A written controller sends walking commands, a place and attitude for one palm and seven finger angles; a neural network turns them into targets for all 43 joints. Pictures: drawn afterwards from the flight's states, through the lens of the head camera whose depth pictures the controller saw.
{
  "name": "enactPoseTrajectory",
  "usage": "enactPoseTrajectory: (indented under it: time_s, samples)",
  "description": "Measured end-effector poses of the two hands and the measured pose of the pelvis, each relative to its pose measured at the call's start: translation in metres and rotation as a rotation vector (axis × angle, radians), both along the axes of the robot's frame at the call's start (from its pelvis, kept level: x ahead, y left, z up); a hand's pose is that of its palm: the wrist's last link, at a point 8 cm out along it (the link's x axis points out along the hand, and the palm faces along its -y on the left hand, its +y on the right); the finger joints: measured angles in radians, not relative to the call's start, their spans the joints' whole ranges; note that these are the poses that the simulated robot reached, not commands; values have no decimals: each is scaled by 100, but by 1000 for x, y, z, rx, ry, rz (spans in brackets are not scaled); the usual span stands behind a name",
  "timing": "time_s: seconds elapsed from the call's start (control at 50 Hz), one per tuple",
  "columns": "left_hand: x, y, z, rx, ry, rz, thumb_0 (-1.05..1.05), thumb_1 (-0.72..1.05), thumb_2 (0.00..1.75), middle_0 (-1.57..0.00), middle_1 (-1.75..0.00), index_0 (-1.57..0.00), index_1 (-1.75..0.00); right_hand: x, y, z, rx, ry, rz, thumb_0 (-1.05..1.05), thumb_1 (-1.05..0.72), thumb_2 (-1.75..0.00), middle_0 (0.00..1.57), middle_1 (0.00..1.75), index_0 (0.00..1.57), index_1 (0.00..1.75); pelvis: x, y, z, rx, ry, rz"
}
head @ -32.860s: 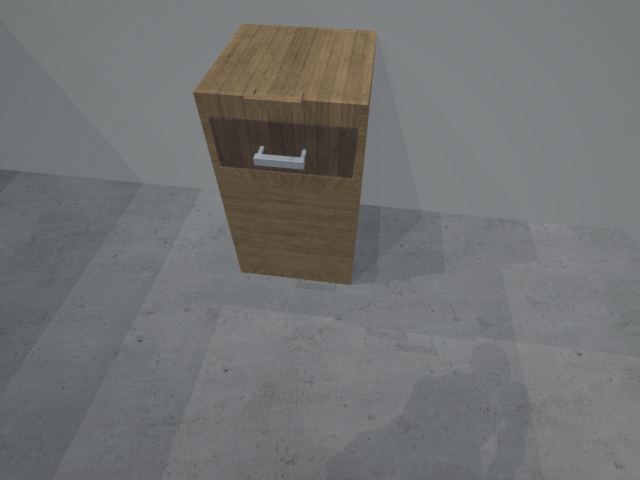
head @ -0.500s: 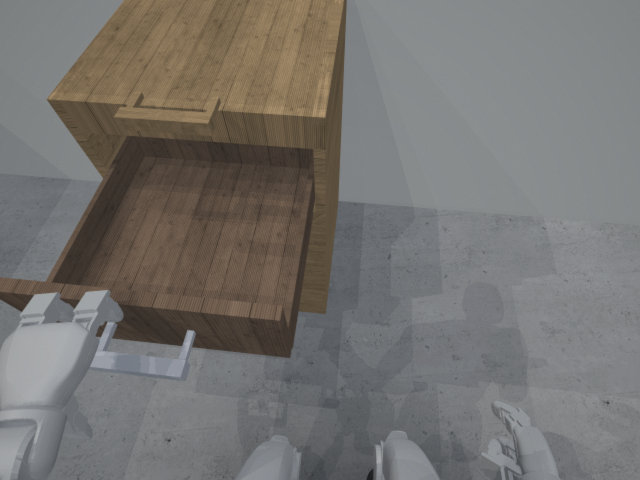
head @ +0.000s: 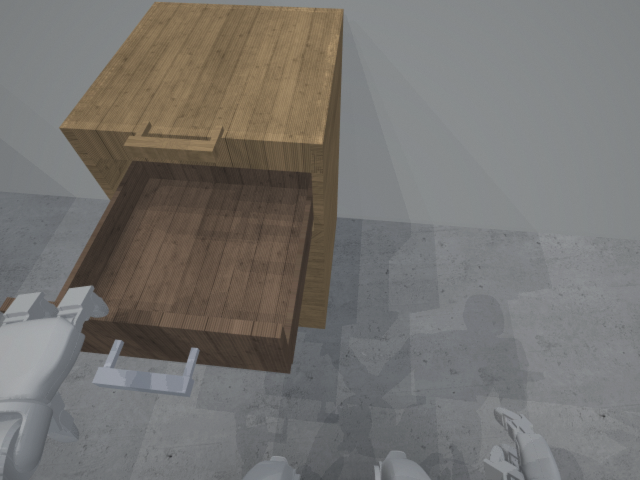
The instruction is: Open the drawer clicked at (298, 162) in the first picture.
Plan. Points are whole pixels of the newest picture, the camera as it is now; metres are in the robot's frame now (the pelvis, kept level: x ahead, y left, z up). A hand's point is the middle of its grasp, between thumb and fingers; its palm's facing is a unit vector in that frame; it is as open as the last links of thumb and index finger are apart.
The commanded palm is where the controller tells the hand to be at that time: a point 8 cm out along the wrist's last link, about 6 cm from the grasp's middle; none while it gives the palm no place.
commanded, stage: lift the hand off the handle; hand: left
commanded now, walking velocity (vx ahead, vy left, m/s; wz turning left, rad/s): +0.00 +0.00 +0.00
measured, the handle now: (149, 366) +0.26 +0.28 -0.10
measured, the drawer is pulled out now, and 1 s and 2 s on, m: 0.29 0.29 0.29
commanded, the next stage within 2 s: draw the hand back to the body in 0.66 s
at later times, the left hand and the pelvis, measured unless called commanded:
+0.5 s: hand (42, 360) +0.23 +0.33 +0.04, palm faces -0.04 -0.03 -1.00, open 13.9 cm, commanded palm +0.21 +0.32 +0.10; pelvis +0.01 +0.02 +0.02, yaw +0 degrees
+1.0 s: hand (47, 353) +0.22 +0.31 +0.08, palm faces +0.00 -0.03 -1.00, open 13.9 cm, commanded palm +0.20 +0.31 +0.13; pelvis +0.02 +0.01 +0.03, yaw +0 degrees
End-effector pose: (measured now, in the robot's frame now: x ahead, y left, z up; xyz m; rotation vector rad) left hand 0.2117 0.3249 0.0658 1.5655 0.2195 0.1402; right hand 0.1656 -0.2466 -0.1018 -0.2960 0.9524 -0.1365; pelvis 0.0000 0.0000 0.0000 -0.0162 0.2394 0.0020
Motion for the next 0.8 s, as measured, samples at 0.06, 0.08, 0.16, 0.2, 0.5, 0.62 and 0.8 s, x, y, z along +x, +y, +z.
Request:
enactPoseTrajectory:
  time_s: [0.06, 0.08, 0.16, 0.2, 0.5, 0.62, 0.8]
  samples:
    - [1, 1, 2, -17, 19, 3, 0, -49, 30, -32, -120, -32, -120, 0, 1, 4, -3, -4, -5, 1, -90, -89, 20, 30, 21, 30, 2, 2, 3, -2, -6, 1]
    - [2, 0, 3, -22, 22, -2, 0, -49, 30, -32, -120, -32, -120, -1, 1, 5, -5, -5, -5, 1, -90, -89, 20, 30, 21, 30, 2, 2, 4, -2, -8, 2]
    - [5, -3, 6, -36, 20, -36, 0, -49, 30, -32, -120, -32, -120, 0, 3, 9, -10, -8, -7, 1, -90, -89, 20, 30, 21, 30, 5, 5, 7, -3, -14, 0]
    - [5, -5, 10, -36, 11, -57, 0, -49, 30, -32, -120, -32, -120, 1, 4, 11, -10, -10, -7, 1, -90, -89, 20, 30, 21, 30, 6, 6, 9, -4, -18, -3]
    - [-5, 6, 31, -30, -14, -16, 0, -49, 30, -32, -120, -31, -120, 16, 24, 23, 26, -43, 24, 1, -90, -89, 20, 30, 21, 30, 10, 16, 18, -11, -47, 5]
    - [-1, -9, 38, -48, -31, -83, 0, -49, 30, -32, -120, -31, -120, 23, 32, 31, 30, -72, 42, 1, -90, -89, 20, 30, 21, 30, 12, 18, 22, -12, -63, 7]
    - [-4, -5, 42, -15, -28, -53, 0, -49, 30, -32, -120, -31, -120, 28, 36, 34, 57, -81, 55, 1, -90, -89, 20, 30, 21, 30, 11, 17, 24, -10, -73, 4]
